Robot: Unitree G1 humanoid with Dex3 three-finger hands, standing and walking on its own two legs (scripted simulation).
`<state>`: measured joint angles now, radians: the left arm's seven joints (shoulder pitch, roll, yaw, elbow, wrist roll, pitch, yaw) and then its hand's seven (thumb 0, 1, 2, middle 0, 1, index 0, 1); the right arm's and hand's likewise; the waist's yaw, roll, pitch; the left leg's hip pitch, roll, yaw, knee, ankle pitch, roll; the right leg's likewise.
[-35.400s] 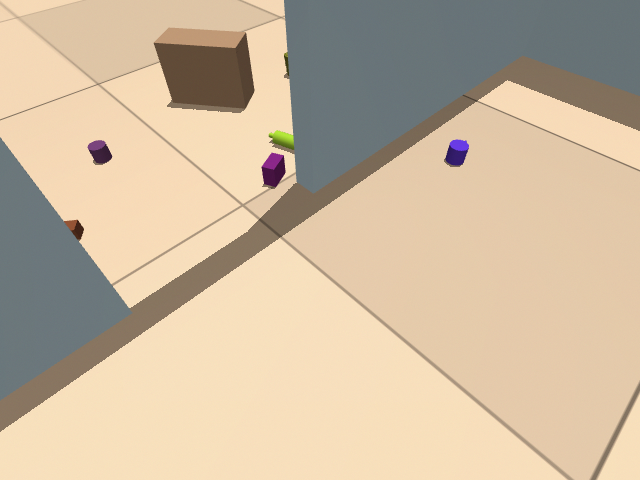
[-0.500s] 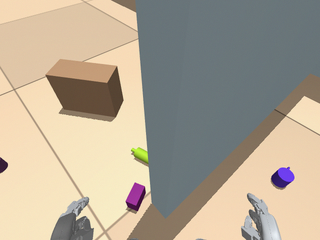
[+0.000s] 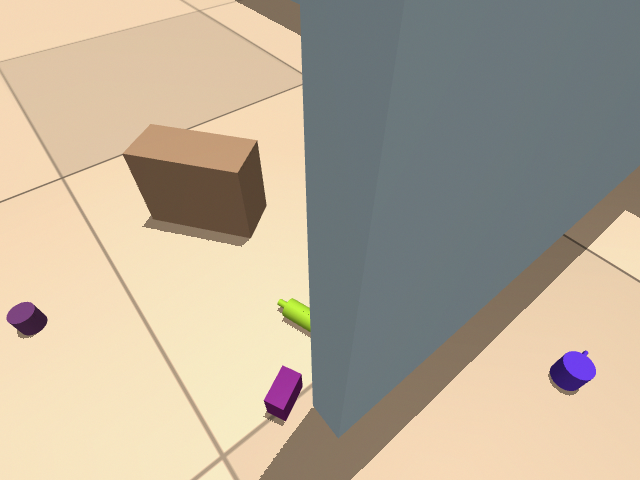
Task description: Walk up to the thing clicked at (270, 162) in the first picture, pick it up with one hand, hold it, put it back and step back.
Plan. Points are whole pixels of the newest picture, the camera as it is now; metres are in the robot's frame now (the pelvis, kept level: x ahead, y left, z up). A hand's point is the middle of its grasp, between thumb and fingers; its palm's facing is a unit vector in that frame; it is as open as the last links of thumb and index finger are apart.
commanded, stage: stand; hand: left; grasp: from above
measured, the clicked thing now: (284, 393) +0.46 +0.14 -0.71
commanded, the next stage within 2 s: step back in 2.00 s
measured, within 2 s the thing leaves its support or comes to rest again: neither
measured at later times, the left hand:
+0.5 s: hand out of the picture +0.04 +0.23 -0.14, palm faces +0.02 -0.94 -0.34, open 7.4 cm
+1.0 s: hand out of the picture +0.07 +0.22 -0.14, palm faces +0.00 -0.94 -0.34, open 7.4 cm
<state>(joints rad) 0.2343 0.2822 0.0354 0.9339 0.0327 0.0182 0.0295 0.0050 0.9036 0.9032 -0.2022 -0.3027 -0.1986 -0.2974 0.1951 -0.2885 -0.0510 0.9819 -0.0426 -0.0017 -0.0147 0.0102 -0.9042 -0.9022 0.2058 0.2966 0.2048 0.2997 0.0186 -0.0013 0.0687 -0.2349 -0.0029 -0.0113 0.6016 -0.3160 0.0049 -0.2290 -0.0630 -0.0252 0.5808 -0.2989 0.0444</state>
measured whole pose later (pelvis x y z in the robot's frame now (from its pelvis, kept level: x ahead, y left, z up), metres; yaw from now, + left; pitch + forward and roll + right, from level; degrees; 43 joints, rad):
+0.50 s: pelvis -0.01 -0.01 +0.02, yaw +0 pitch -5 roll +0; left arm 0.17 0.30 0.03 1.11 0.03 0.00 0.02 0.00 0.90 0.90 -0.20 -0.30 -0.20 -0.30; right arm 0.15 -0.31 -0.04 1.11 -0.03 0.01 -0.01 0.01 -0.90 -0.90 0.21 0.30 0.21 0.30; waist 0.01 0.02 0.08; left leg -0.11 0.01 -0.02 0.38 -0.19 -0.02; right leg -0.11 -0.05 -0.04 0.38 -0.19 0.03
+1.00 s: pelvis +0.00 -0.02 +0.02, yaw -1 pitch -4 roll +0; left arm 0.12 0.31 0.03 1.14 0.02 0.00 0.01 0.00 0.90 0.90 -0.20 -0.30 -0.20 -0.30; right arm 0.13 -0.33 -0.02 1.14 -0.02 0.00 -0.01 0.01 -0.90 -0.90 0.21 0.30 0.20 0.30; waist 0.00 0.02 0.07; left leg -0.08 0.03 -0.01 0.33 -0.18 -0.03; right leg -0.10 -0.03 -0.03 0.35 -0.18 0.01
